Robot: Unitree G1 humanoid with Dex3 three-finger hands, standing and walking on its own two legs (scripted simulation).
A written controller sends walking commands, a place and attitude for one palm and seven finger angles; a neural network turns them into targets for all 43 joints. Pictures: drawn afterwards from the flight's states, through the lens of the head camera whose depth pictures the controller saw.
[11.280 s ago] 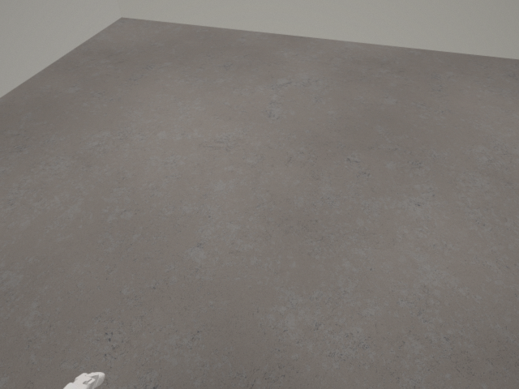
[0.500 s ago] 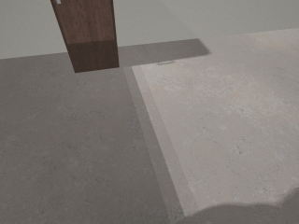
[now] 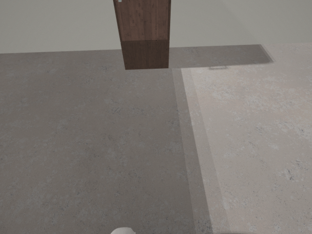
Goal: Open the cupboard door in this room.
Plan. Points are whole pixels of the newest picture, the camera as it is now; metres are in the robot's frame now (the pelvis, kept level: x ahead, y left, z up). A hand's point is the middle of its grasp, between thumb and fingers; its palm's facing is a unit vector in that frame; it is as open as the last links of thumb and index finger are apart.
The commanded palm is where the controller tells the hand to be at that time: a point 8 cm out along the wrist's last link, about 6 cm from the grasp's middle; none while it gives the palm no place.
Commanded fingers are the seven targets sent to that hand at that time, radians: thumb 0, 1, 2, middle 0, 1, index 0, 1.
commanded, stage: turn or walk to find it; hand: left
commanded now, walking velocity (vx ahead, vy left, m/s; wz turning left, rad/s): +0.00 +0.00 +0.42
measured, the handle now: out of the picture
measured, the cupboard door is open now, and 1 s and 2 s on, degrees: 0 0 0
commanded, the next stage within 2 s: stand and wait in 0.04 s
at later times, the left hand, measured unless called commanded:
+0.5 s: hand out of the picture +0.04 +0.22 -0.17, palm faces +0.11 -0.96 -0.25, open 7.4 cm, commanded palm none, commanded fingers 0.00 0.90 0.90 -0.20 -0.30 -0.20 -0.30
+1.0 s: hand out of the picture -0.03 +0.23 -0.18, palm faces +0.19 -0.96 -0.19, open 7.4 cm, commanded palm none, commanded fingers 0.00 0.90 0.90 -0.20 -0.30 -0.20 -0.30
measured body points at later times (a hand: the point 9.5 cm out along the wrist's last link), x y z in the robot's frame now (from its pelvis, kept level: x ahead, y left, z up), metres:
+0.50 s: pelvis +0.02 +0.02 -0.01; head +0.03 +0.00 +0.44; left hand +0.03 +0.27 -0.15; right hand +0.10 -0.20 -0.17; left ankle +0.01 +0.15 -0.74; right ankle +0.04 -0.08 -0.74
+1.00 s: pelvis +0.00 +0.05 +0.00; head +0.00 +0.06 +0.45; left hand -0.04 +0.28 -0.17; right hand +0.07 -0.17 -0.15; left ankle -0.02 +0.16 -0.74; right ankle +0.03 -0.08 -0.74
